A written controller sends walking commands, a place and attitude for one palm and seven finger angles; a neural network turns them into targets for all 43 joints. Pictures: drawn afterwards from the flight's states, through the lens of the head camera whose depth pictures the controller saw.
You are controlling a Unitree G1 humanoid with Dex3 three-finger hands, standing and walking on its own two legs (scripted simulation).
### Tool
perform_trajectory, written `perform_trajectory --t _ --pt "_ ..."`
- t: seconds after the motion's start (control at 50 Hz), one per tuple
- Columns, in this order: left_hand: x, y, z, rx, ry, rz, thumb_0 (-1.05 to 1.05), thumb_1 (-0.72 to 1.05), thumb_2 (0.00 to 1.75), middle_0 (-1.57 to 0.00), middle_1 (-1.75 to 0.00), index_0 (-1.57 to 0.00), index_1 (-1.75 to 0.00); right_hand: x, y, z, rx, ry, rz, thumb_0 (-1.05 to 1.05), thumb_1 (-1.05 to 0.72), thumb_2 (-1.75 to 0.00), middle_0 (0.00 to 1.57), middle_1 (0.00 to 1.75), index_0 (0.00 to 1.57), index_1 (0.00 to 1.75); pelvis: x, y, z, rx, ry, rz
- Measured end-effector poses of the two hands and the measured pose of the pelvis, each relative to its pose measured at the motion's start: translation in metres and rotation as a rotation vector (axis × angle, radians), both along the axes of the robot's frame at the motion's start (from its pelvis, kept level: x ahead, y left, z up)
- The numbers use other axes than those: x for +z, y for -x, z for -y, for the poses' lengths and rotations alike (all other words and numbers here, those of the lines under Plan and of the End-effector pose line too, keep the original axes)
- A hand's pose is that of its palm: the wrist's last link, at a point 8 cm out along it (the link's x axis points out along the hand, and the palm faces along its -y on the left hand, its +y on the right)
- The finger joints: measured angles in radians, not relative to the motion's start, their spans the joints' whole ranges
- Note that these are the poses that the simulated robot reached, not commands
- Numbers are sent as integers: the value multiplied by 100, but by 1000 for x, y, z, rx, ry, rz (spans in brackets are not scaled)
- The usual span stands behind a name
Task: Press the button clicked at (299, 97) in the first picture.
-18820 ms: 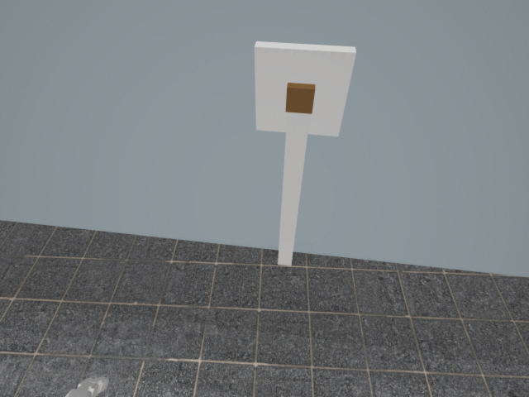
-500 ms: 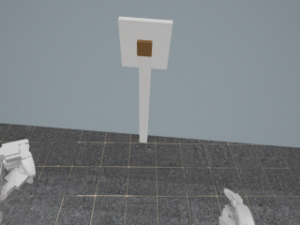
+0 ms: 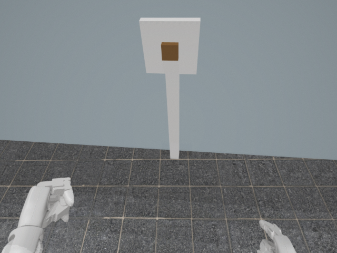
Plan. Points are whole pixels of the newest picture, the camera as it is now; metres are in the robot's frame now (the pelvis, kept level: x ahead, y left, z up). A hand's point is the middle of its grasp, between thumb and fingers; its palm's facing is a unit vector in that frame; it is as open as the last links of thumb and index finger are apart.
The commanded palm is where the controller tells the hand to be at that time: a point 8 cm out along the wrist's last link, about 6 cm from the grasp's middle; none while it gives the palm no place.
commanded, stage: let the arm hang, fingers relaxed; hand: left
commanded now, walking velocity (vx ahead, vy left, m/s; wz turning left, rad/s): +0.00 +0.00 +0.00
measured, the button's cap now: (170, 51) +0.80 +0.05 +0.07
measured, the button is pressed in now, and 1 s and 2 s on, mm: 0 0 0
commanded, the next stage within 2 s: stand and wait in 1.00 s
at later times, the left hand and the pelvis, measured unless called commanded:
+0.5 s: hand out of the picture +0.02 +0.19 -0.16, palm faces -0.01 -0.96 -0.29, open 5.7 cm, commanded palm none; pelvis +0.00 -0.04 +0.01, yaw +0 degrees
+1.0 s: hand out of the picture +0.07 +0.13 -0.16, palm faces -0.01 -0.98 -0.21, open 7.3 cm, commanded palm none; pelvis +0.02 -0.05 +0.01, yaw -1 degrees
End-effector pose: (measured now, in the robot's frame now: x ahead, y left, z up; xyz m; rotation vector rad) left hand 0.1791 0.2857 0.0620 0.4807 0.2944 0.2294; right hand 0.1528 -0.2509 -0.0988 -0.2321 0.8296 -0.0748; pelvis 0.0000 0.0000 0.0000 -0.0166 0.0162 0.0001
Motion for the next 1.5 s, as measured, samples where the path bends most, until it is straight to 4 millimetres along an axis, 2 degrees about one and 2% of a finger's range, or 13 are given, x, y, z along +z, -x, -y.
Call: perform_trajectory --t 0.06,0.12,0.18,0.24,0.34,0.44,0.58,0.7,0.84,1.0,1.26,1.36,1.5 --pt "-84 20 6 57 83 -366 1 90 90 -122 -143 -123 -143 -13 14 13 -31 7 -61 1 -90 -89 20 30 20 30 -4 3 1 -13 -13 6" --pt "-142 58 29 78 171 -629 1 91 90 -115 -135 -115 -135 -18 38 25 -59 31 -146 0 -91 -89 20 30 20 30 -4 5 7 -20 -21 15" --pt "-178 97 56 95 262 -806 1 91 90 -106 -125 -105 -125 -19 70 35 -79 62 -262 0 -91 -89 20 30 20 30 -2 6 15 -17 -22 22" --pt "-196 131 73 150 327 -909 2 90 90 -95 -115 -95 -115 -19 100 43 -97 84 -378 0 -91 -89 20 30 20 29 1 5 22 -9 -18 27" --pt "-198 161 67 222 327 -987 1 90 89 -78 -96 -77 -97 -22 133 47 -123 82 -505 0 -91 -89 20 30 20 29 5 4 30 2 -11 34" --pt "-189 170 57 265 286 -1022 1 90 90 -61 -76 -60 -76 -30 145 44 -145 45 -537 0 -91 -89 20 30 20 29 7 1 35 -1 -9 43" --pt "-178 152 50 283 247 -988 1 91 90 -37 -49 -36 -49 -40 144 32 -150 -12 -536 0 -91 -89 20 30 20 29 9 -3 38 -7 -11 50" --pt "-176 127 58 260 250 -945 1 91 90 -25 -36 -25 -36 -42 141 26 -154 -36 -535 0 -91 -89 20 30 20 29 10 -8 39 -13 -15 50" --pt "-182 110 80 225 291 -934 1 91 90 -21 -31 -21 -31 -41 139 23 -164 -42 -548 0 -91 -89 20 30 20 29 11 -15 42 -15 -19 45" --pt "-190 117 103 220 340 -978 1 91 90 -20 -30 -20 -30 -40 139 20 -174 -45 -571 0 -91 -89 20 30 20 29 12 -21 45 -15 -21 41" --pt "-190 143 102 277 332 -1058 1 91 90 -20 -30 -20 -30 -42 131 22 -179 -50 -585 0 -91 -89 20 30 20 29 12 -31 50 -17 -19 37" --pt "-188 142 99 283 324 -1050 1 91 90 -20 -30 -20 -30 -41 124 28 -180 -40 -570 0 -91 -89 20 30 20 29 12 -33 52 -18 -19 40" --pt "-187 129 96 271 315 -1019 1 91 90 -20 -30 -20 -30 -38 116 39 -179 -19 -548 0 -91 -89 20 30 20 29 12 -34 53 -19 -18 42"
